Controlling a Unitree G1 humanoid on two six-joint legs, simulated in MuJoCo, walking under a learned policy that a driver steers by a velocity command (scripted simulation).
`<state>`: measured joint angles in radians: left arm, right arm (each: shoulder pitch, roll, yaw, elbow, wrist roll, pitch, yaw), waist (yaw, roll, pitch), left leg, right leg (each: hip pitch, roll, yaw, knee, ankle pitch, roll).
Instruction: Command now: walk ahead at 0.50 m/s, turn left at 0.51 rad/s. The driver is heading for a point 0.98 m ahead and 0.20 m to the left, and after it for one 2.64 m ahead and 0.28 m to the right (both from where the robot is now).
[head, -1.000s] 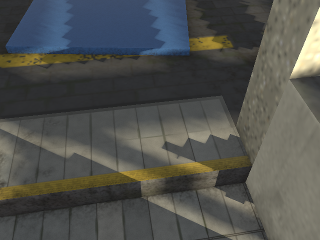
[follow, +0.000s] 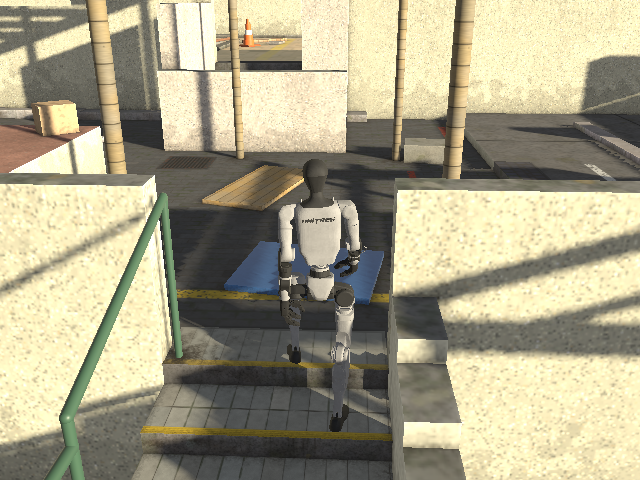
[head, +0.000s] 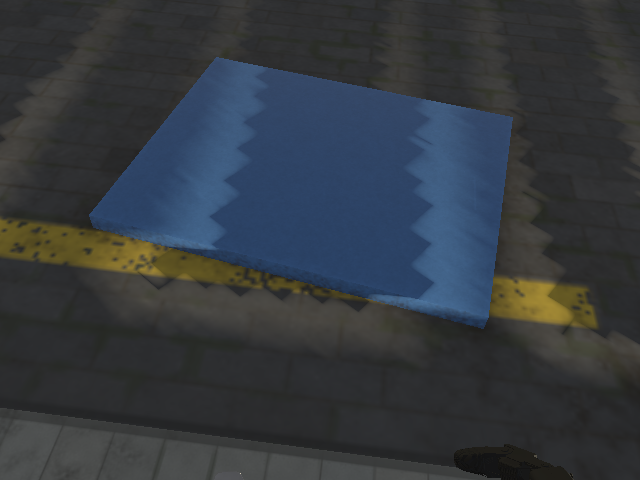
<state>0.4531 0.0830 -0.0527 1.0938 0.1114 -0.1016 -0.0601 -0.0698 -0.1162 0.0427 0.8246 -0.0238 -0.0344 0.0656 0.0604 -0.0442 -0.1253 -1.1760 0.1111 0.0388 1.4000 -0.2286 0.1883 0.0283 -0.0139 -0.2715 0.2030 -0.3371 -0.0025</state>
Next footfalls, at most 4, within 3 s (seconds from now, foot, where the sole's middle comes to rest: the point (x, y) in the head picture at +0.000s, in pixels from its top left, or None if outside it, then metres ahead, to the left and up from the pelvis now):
0.06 left None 0.25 0.13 -0.65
0.58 right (364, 454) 0.55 -0.05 -0.65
1.12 left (196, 371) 0.70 0.31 -0.65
1.66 right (277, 235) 1.07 0.18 -0.60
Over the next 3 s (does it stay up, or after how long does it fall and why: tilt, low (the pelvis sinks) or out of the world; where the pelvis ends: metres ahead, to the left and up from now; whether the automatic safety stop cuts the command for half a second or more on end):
stays up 1.54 0.12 0.18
